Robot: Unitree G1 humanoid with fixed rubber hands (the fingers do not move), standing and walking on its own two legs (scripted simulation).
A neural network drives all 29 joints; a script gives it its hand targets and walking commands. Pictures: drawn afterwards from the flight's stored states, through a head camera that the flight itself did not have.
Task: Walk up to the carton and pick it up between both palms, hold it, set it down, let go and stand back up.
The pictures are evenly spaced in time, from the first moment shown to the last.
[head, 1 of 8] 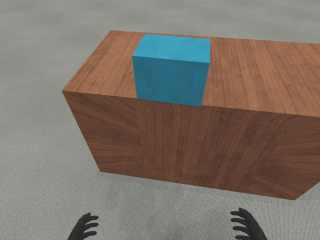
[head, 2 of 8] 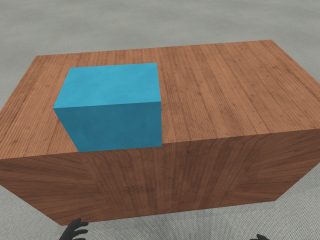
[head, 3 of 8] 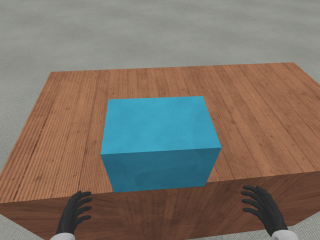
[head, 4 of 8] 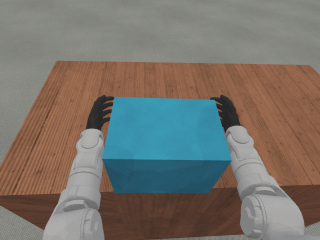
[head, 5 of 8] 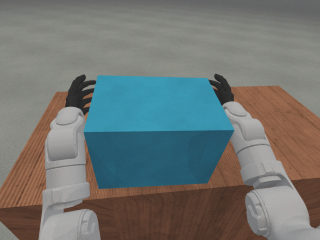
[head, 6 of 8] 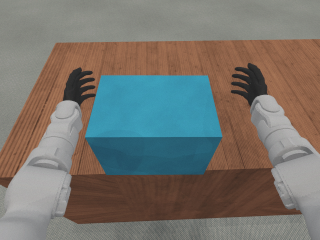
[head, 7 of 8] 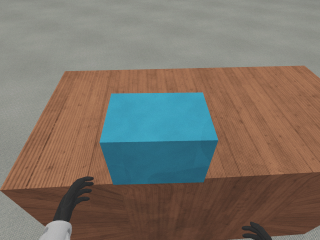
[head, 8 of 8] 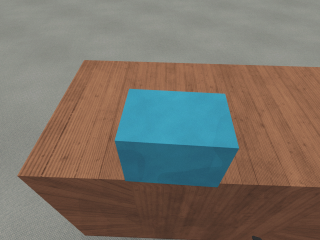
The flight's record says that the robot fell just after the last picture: no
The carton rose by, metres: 0.14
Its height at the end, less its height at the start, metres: +0.00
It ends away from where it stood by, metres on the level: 0.02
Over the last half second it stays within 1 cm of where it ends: yes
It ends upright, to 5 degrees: yes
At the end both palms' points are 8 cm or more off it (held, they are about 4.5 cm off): yes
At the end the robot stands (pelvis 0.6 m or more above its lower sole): yes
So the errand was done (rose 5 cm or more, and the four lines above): yes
